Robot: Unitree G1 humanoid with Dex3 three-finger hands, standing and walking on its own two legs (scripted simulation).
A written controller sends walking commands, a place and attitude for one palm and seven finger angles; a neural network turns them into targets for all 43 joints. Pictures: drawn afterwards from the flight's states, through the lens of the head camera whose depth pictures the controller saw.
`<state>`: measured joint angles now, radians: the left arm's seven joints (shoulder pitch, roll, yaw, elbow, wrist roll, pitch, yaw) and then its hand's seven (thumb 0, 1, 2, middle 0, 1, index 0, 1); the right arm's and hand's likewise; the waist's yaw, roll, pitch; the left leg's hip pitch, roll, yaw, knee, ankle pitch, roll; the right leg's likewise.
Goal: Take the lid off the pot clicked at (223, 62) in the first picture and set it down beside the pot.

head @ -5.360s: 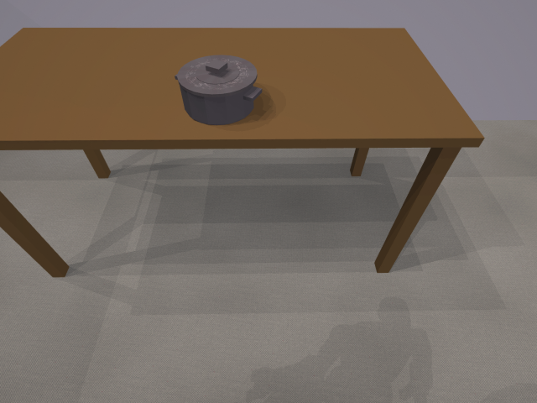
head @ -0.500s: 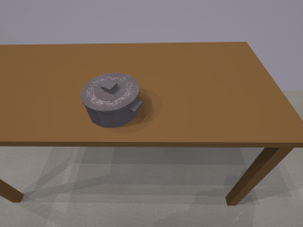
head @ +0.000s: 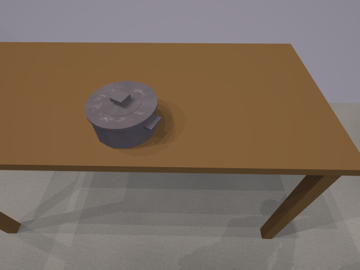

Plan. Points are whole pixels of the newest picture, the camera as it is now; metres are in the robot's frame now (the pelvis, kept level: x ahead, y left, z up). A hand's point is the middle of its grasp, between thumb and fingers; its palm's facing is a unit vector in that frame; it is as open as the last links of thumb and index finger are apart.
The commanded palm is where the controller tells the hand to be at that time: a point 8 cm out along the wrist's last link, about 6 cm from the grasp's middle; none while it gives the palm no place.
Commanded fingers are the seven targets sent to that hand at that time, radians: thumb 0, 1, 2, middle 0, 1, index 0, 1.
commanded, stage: come to a stop and stand still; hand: left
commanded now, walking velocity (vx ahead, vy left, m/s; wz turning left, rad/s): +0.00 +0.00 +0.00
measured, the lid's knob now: (120, 97) +0.53 +0.20 +0.08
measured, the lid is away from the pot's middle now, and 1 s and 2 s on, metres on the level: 0.00 0.00 0.00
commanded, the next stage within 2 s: look again from close up in 0.08 s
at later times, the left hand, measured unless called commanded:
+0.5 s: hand out of the picture +0.00 +0.17 -0.17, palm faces +0.02 -0.98 -0.19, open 7.3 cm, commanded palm none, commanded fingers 0.00 0.90 0.90 -0.20 -0.30 -0.20 -0.30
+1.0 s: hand out of the picture -0.02 +0.17 -0.17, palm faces +0.02 -0.99 -0.17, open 7.3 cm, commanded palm none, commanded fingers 0.00 0.90 0.90 -0.20 -0.30 -0.20 -0.30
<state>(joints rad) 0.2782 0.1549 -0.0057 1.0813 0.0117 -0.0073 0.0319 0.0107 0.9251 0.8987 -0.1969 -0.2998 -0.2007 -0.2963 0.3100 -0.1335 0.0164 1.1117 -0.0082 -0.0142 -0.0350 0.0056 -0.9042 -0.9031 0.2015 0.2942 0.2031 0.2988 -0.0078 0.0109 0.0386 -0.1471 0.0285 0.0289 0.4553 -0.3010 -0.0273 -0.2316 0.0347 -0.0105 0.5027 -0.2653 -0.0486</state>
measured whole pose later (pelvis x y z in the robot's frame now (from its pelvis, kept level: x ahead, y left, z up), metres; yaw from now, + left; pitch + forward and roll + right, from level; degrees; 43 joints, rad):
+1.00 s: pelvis -0.01 +0.01 +0.00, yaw +0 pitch -1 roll +0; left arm 0.31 0.13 0.00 1.09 0.01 -0.01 0.03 0.01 0.92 0.90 -0.20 -0.30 -0.20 -0.30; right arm 0.32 -0.10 0.01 1.14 0.00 -0.02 -0.04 0.00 -0.90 -0.90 0.20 0.29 0.20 0.30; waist 0.00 -0.01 0.04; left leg -0.14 0.02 0.04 0.44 -0.28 -0.01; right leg -0.21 0.03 0.00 0.47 -0.23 -0.03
